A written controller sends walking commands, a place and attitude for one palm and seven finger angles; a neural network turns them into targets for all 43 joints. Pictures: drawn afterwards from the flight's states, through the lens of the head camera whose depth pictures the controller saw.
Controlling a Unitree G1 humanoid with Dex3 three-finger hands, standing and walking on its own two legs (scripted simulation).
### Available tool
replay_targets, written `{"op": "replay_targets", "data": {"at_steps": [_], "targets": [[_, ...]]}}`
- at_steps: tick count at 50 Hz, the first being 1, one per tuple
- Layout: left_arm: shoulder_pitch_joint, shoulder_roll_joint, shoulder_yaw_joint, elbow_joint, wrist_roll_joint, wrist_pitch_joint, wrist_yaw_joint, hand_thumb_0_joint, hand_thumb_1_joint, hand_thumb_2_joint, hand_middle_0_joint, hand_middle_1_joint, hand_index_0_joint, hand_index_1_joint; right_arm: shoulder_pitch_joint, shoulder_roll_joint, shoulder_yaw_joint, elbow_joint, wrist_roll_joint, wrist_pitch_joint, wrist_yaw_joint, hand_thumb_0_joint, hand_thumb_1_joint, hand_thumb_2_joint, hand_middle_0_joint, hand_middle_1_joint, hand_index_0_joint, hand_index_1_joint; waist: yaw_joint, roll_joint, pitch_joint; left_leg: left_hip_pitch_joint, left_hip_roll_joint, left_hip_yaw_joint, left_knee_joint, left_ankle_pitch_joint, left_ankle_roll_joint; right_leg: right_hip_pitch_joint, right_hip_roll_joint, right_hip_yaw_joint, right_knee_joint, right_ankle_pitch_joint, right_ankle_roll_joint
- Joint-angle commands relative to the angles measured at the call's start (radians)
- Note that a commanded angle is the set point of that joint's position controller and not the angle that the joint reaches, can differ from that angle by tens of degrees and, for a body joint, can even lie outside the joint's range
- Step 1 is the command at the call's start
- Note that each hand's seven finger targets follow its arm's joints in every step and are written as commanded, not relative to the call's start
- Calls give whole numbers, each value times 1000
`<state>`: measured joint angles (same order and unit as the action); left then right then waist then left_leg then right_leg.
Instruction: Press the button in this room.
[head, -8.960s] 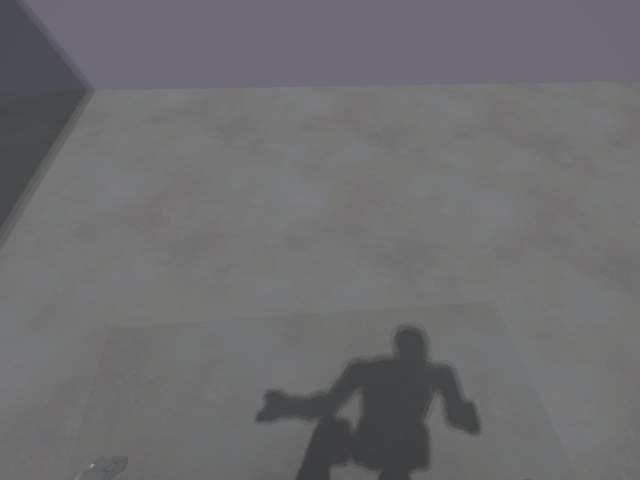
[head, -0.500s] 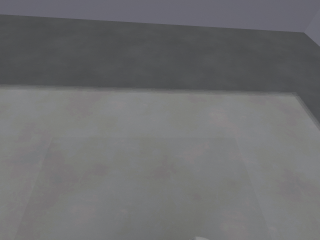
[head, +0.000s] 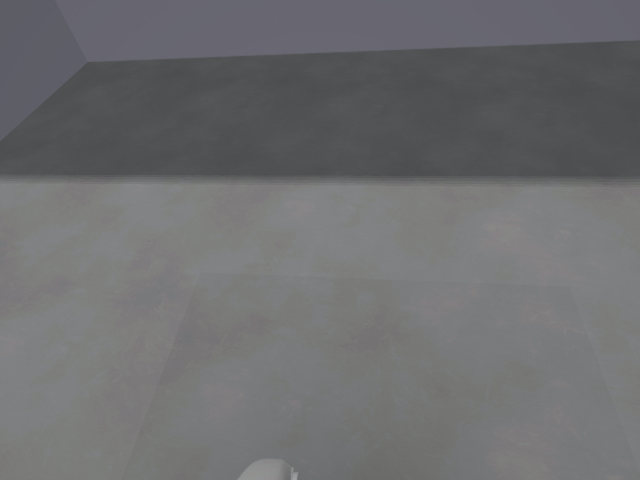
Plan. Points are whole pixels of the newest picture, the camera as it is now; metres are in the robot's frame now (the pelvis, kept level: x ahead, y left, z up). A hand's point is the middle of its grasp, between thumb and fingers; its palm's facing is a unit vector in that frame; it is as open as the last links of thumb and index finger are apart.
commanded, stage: turn or walk to find it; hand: left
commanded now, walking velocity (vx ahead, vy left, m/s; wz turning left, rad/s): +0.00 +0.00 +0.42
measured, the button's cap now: out of the picture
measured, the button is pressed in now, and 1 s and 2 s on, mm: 0 0 0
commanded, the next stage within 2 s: none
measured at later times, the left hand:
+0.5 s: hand out of the picture -0.07 +0.26 -0.19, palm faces +0.29 -0.93 -0.24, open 7.4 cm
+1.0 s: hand out of the picture -0.02 +0.21 -0.14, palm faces +0.41 -0.87 -0.29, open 7.4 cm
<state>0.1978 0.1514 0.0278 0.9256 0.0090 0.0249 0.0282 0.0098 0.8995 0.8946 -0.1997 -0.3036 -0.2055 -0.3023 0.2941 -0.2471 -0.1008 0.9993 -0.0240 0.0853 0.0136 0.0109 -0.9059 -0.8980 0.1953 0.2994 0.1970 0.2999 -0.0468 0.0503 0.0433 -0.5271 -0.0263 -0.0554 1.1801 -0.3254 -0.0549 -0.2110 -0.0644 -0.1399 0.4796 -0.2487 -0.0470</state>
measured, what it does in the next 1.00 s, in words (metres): steps on the spot, turning left: left foot, then right foot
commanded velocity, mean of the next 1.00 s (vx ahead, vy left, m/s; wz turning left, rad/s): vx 0.00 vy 0.00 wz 0.42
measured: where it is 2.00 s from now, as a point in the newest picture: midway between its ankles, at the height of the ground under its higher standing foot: outside the picture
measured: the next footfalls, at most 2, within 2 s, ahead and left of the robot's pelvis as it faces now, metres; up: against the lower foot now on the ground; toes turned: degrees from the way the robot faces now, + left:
left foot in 0.36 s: -0.04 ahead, +0.15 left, +0.00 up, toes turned +14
right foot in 0.84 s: +0.03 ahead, -0.07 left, +0.00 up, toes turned +17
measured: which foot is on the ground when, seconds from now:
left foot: up 0.00-0.34, down 0.36-0.86, up 0.88-1.00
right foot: down 0.00-0.36, up 0.38-0.82, down 0.84-1.00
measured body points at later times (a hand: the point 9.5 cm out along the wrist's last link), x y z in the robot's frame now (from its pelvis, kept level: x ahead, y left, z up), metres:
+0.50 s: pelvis -0.04 +0.05 -0.01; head -0.03 +0.08 +0.44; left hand -0.09 +0.31 -0.17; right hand +0.12 -0.17 -0.13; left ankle -0.08 +0.14 -0.74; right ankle -0.02 -0.08 -0.68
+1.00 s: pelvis -0.04 +0.00 +0.00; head +0.00 -0.03 +0.44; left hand -0.04 +0.26 -0.12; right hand +0.07 -0.23 -0.18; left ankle -0.13 +0.12 -0.66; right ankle -0.01 -0.08 -0.74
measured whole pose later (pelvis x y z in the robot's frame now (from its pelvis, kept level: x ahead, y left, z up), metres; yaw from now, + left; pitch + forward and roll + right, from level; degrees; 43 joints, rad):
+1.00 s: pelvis -0.04 +0.00 +0.00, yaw +25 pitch -1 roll +2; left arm 0.16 0.16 0.02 0.91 0.01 0.01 0.03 0.01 0.90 0.89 -0.20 -0.30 -0.21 -0.30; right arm 0.26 -0.25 -0.09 1.01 -0.02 0.08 0.01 0.01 -0.91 -0.90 0.20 0.30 0.20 0.30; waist -0.04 0.06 0.06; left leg -0.48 -0.03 -0.05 1.12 -0.40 -0.04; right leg -0.22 -0.06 -0.13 0.51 -0.29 -0.04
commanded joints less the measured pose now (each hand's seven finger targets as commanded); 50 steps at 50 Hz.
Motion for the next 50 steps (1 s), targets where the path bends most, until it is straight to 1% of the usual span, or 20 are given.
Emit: {"op": "replay_targets", "data": {"at_steps": [1,12,14,16,17,18,19,23,27,34,38,40,41,42,43,44,45,46,47,50], "targets": [[26,175,45,-59,3,-41,9,0,900,900,-200,-300,-200,-300,-7,-57,-5,-51,-4,-21,0,0,-900,-900,200,300,200,300,49,-198,-20,-75,49,6,22,18,-29,91,-231,158,-207,96,-42],[107,249,69,2,26,-27,5,0,900,900,-200,-300,-200,-300,-136,-32,24,-82,16,-40,-4,0,-900,-900,200,300,200,300,104,-248,-56,120,65,106,-402,-169,-3,123,-322,139,-128,289,-108],[84,261,71,5,24,-24,4,0,900,900,-200,-300,-200,-300,-96,-33,27,-76,19,-47,-7,0,-900,-900,200,300,200,300,75,-250,-85,194,55,130,-517,-119,7,106,-318,110,-79,318,-90],[58,251,71,5,12,-16,0,0,900,900,-200,-300,-200,-300,-34,-51,25,-59,17,-59,-7,0,-900,-900,200,300,200,300,28,-183,-113,373,52,133,-740,90,22,4,-275,31,30,235,-13],[62,215,63,-7,3,-8,-3,0,900,900,-200,-300,-200,-300,-10,-106,15,-58,14,-68,-7,0,-900,-900,200,300,200,300,10,-18,-129,493,144,4,-835,147,55,-133,-205,-18,184,93,43],[47,148,47,-43,0,-2,-10,0,900,900,-200,-300,-200,-300,-1,-203,-9,-68,5,-71,-13,0,-900,-900,200,300,200,300,-5,270,-88,540,389,-306,-893,367,155,-386,-76,-52,390,-306,119],[-16,160,40,-57,10,12,-7,0,900,900,-200,-300,-200,-300,15,-237,-14,-61,4,-60,-18,0,-900,-900,200,300,200,300,-26,208,-66,432,448,-303,-903,414,227,-356,-65,40,510,-361,110],[-3,176,54,-13,13,18,-21,0,900,900,-200,-300,-200,-300,-150,-150,20,-96,2,-70,-35,0,-900,-900,200,300,200,300,42,141,23,317,281,-159,-901,331,191,-348,-59,109,630,-160,117],[18,174,49,-3,9,10,-20,0,900,900,-200,-300,-200,-300,-108,-148,19,-93,10,-81,-36,0,-900,-900,200,300,200,300,42,82,-36,422,243,-126,-862,516,194,-340,-37,106,609,-121,138],[-78,150,39,-59,1,5,-8,0,900,900,-200,-300,-200,-300,-32,-149,6,-79,0,-75,-35,0,-900,-900,200,300,200,300,4,92,-59,465,265,-243,-817,607,235,-295,-11,125,427,-212,139],[-32,142,36,-57,-6,-4,-6,0,900,900,-200,-300,-200,-300,-67,-154,1,-95,-3,-67,-32,0,-900,-900,200,300,200,300,31,111,-88,383,232,-275,-771,610,219,-131,29,106,194,-170,122],[25,153,40,-42,-7,-16,-3,0,900,900,-200,-300,-200,-300,-80,-145,-1,-98,4,-66,-29,0,-900,-900,200,300,200,300,62,78,-110,298,188,-267,-718,518,175,25,31,93,-11,7,116],[61,184,47,-34,-2,-26,0,0,900,900,-200,-300,-200,-300,-77,-117,0,-98,12,-68,-24,0,-900,-900,200,300,200,300,79,1,-129,199,137,-226,-664,361,124,160,-26,134,-118,105,106],[87,270,64,-30,13,-36,10,0,900,900,-200,-300,-200,-300,-59,-53,10,-112,21,-70,-17,0,-900,-900,200,300,200,300,87,-237,-153,5,22,-93,-490,63,57,319,-247,343,-163,187,37],[101,312,70,-37,14,-35,11,0,900,900,-200,-300,-200,-300,-92,-54,8,-135,13,-65,-21,0,-900,-900,200,300,200,300,105,-336,-113,-54,-44,-11,-286,-273,25,225,-421,478,-174,337,-78],[65,284,65,-49,7,-32,13,0,900,900,-200,-300,-200,-300,-90,-86,-4,-118,7,-47,-20,0,-900,-900,200,300,200,300,88,-245,-83,-20,-3,-59,-126,-244,30,99,-407,418,-193,238,-115],[-5,248,65,-67,6,-33,15,0,900,900,-200,-300,-200,-300,-72,-86,-8,-98,1,-34,-14,0,-900,-900,200,300,200,300,61,-274,-23,-21,18,-73,-45,-190,30,0,-358,377,-233,94,-101],[-50,229,57,-79,5,-30,10,0,900,900,-200,-300,-200,-300,-55,-80,-10,-77,0,-27,-9,0,-900,-900,200,300,200,300,38,-207,13,-22,24,-50,19,-130,24,-30,-306,323,-236,26,-77],[-84,200,47,-85,3,-28,10,0,900,900,-200,-300,-200,-300,-28,-73,-9,-58,-1,-25,-3,0,-900,-900,200,300,200,300,14,-182,32,-26,38,-36,36,-81,17,-34,-266,249,-219,60,-51],[-26,179,39,-72,4,-44,7,0,900,900,-200,-300,-200,-300,-11,-57,-1,-43,0,-25,1,0,-900,-900,200,300,200,300,29,-200,-6,-41,40,-3,45,-13,-10,60,-223,154,-181,243,-40]]}}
